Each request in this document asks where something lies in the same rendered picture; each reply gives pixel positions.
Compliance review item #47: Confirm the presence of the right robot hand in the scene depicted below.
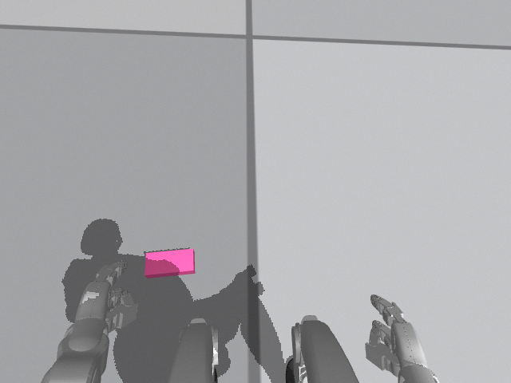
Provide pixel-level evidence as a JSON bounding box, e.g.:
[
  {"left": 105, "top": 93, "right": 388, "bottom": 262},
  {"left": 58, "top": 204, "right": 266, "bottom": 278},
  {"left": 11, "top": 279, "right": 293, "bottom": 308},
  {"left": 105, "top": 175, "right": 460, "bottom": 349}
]
[{"left": 365, "top": 294, "right": 428, "bottom": 377}]

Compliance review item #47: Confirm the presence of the left robot arm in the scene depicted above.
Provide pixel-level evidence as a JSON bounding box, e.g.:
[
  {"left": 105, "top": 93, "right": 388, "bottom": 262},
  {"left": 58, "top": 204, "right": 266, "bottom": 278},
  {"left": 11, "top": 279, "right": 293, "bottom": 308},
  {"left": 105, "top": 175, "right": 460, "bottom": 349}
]
[{"left": 41, "top": 318, "right": 109, "bottom": 383}]

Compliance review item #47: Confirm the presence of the small box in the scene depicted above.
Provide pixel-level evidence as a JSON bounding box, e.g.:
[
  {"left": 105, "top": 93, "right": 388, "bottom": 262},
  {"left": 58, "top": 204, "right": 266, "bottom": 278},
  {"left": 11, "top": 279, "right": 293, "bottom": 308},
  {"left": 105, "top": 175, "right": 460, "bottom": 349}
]
[{"left": 145, "top": 249, "right": 195, "bottom": 278}]

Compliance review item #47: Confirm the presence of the right robot arm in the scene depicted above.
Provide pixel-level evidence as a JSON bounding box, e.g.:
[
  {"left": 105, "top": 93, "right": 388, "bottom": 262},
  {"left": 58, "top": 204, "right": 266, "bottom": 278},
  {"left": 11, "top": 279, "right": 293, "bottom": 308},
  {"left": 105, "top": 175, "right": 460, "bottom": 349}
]
[{"left": 398, "top": 365, "right": 440, "bottom": 383}]

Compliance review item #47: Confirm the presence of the left robot hand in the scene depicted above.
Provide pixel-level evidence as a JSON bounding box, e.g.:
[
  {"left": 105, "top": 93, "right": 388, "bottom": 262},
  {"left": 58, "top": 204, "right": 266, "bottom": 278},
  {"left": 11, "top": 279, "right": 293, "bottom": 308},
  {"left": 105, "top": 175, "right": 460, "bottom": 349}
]
[{"left": 74, "top": 260, "right": 138, "bottom": 333}]

